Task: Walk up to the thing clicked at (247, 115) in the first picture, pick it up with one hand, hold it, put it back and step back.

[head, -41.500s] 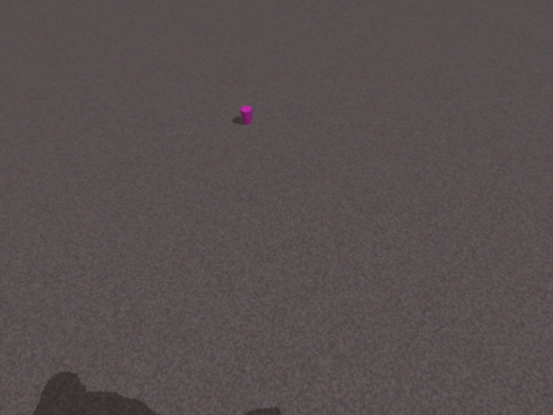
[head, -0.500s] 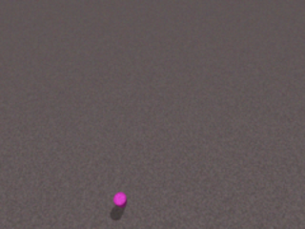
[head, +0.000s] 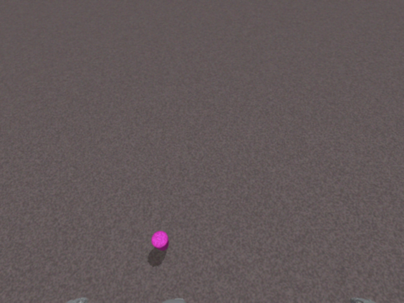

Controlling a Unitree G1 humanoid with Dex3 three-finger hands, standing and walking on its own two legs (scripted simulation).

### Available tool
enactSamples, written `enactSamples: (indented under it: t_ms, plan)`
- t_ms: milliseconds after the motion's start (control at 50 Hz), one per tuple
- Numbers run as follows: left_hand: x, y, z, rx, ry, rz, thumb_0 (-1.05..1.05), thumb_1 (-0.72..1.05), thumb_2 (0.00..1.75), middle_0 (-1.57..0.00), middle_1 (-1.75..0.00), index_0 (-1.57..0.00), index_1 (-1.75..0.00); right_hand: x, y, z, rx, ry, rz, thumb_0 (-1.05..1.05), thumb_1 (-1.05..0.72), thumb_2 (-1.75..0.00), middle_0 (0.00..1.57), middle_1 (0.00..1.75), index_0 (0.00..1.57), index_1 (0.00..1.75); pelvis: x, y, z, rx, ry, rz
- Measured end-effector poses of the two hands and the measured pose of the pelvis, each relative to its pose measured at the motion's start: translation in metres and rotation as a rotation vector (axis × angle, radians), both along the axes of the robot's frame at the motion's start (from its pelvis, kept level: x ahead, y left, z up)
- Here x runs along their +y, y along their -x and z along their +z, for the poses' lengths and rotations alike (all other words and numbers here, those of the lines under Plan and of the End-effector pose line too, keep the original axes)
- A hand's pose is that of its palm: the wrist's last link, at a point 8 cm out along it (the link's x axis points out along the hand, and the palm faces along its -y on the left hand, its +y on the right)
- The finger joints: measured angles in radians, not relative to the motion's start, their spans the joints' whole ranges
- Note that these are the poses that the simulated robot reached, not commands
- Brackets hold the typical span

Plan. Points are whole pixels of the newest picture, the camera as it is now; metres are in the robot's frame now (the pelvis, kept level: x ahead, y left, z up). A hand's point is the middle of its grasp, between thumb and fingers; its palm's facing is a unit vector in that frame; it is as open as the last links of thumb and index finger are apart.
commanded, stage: step back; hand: left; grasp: from above
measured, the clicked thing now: (161, 242) +0.45 +0.24 -0.72
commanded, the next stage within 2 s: none
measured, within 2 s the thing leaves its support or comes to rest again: neither
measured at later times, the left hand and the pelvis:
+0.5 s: hand out of the picture +0.03 +0.31 -0.17, palm faces -0.10 -0.92 -0.38, open 7.4 cm; pelvis -0.09 +0.05 -0.01, yaw -5 degrees
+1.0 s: hand out of the picture -0.09 +0.32 -0.16, palm faces +0.00 -0.93 -0.37, open 7.4 cm; pelvis -0.23 +0.06 -0.01, yaw -1 degrees
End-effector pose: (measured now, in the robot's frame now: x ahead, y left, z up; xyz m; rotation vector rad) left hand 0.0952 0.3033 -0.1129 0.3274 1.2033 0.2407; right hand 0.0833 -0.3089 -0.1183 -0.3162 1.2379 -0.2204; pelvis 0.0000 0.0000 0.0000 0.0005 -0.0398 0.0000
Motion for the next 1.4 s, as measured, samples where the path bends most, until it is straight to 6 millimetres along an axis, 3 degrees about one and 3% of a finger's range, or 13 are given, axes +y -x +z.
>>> enactSamples:
  t_ms: [140,240,440,580,680,800,920,1060,1200,1280,1400]
  plan:
    - [0.04,-0.02,-0.019,-0.078,-0.008,-0.042,0.0,0.9,0.89,-0.21,-0.3,-0.2,-0.3,0.016,0.037,-0.001,0.041,0.081,0.008,0.0,-0.9,-0.9,0.2,0.3,0.2,0.3,0.032,0.021,-0.019,0.012,0.004,0.015]
    - [0.048,-0.015,-0.02,-0.085,-0.001,-0.046,0.0,0.9,0.89,-0.2,-0.3,-0.2,-0.3,0.037,0.067,0.008,0.085,0.078,0.008,0.0,-0.9,-0.9,0.2,0.3,0.2,0.3,0.043,0.039,-0.011,0.017,0.019,0.011]
    - [0.049,0.046,-0.02,0.008,0.0,-0.101,0.0,0.9,0.89,-0.2,-0.3,-0.2,-0.3,0.056,0.087,0.006,-0.054,0.05,-0.02,0.0,-0.9,-0.9,0.21,0.3,0.21,0.3,0.052,0.076,-0.01,0.004,0.016,-0.064]
    - [0.04,0.095,-0.013,-0.005,-0.027,-0.114,0.0,0.9,0.89,-0.2,-0.3,-0.2,-0.3,0.04,0.115,-0.012,-0.101,0.017,-0.028,0.0,-0.9,-0.9,0.21,0.3,0.21,0.3,0.04,0.115,-0.021,-0.01,0.021,-0.09]
    - [0.037,0.136,0.001,-0.012,-0.029,-0.089,0.0,0.9,0.89,-0.21,-0.3,-0.2,-0.3,0.033,0.143,-0.007,-0.079,0.011,-0.035,0.0,-0.9,-0.9,0.21,0.3,0.2,0.3,0.039,0.139,-0.012,-0.014,-0.012,-0.079]
    - [0.046,0.15,0.008,-0.082,-0.042,-0.086,0.0,0.9,0.89,-0.21,-0.3,-0.21,-0.3,0.035,0.186,-0.001,-0.023,0.043,0.001,0.0,-0.9,-0.9,0.2,0.3,0.2,0.3,0.046,0.17,-0.009,0.006,-0.011,-0.037]
    - [0.063,0.166,-0.007,-0.156,-0.012,-0.074,0.0,0.9,0.89,-0.21,-0.3,-0.2,-0.3,0.051,0.227,0.001,0.003,0.074,0.037,0.0,-0.9,-0.9,0.2,0.3,0.2,0.3,0.059,0.209,-0.019,-0.018,-0.019,-0.008]
    - [0.062,0.216,-0.005,-0.11,0.007,-0.065,0.0,0.9,0.89,-0.2,-0.3,-0.2,-0.3,0.059,0.258,0.018,-0.059,0.075,0.038,0.0,-0.9,-0.9,0.21,0.3,0.21,0.3,0.058,0.25,-0.007,-0.008,0.024,-0.028]
    - [0.054,0.282,-0.011,-0.037,-0.02,-0.094,0.0,0.9,0.89,-0.2,-0.3,-0.2,-0.3,0.043,0.287,0.013,-0.152,0.071,0.041,0.0,-0.9,-0.9,0.21,0.3,0.21,0.3,0.045,0.303,-0.015,-0.005,0.015,-0.078]
    - [0.041,0.327,-0.01,-0.016,-0.04,-0.095,0.0,0.9,0.89,-0.2,-0.3,-0.2,-0.3,0.023,0.316,-0.002,-0.166,0.056,0.022,0.0,-0.9,-0.9,0.21,0.3,0.21,0.3,0.033,0.337,-0.024,-0.015,0.031,-0.082]
    - [0.03,0.389,0.008,0.004,-0.051,-0.058,0.0,0.9,0.89,-0.21,-0.3,-0.21,-0.3,0.014,0.376,-0.005,-0.092,0.036,-0.002,0.0,-0.9,-0.9,0.2,0.3,0.2,0.3,0.027,0.374,-0.012,-0.011,-0.026,-0.062]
